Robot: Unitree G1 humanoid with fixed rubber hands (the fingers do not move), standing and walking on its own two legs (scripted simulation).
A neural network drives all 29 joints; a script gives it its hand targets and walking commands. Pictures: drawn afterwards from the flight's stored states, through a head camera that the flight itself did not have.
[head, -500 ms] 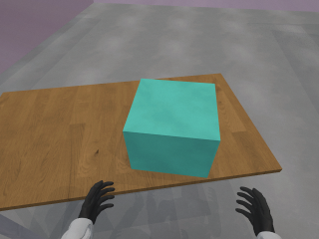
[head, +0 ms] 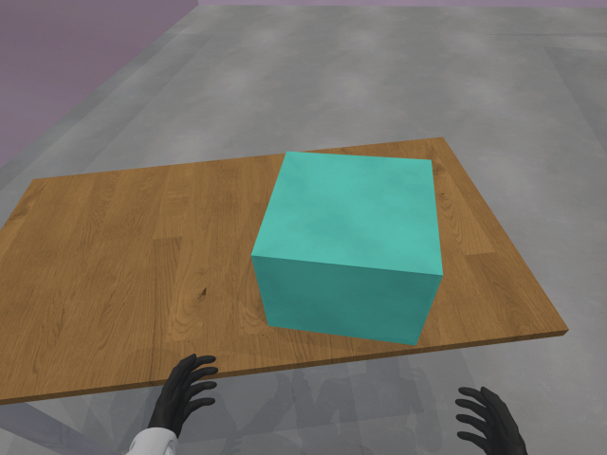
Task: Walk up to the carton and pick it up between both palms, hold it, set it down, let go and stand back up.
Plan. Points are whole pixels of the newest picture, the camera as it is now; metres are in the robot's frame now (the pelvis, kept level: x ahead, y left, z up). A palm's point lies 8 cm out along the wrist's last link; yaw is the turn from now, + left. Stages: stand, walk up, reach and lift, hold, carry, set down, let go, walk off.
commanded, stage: set down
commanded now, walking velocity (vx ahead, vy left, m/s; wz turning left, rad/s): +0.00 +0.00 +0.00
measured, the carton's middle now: (348, 244) +0.45 -0.01 +0.00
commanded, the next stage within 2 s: let go in 0.70 s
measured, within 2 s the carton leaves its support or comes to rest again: neither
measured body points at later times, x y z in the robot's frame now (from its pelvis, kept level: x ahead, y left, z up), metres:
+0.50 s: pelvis -0.01 -0.02 +0.00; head +0.00 -0.01 +0.45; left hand +0.15 +0.22 -0.08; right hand +0.16 -0.23 -0.08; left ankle -0.02 +0.12 -0.75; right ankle -0.01 -0.15 -0.75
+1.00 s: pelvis -0.01 -0.01 +0.00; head +0.01 +0.00 +0.45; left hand +0.15 +0.20 -0.10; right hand +0.16 -0.24 -0.09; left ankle -0.02 +0.12 -0.75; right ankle -0.01 -0.15 -0.75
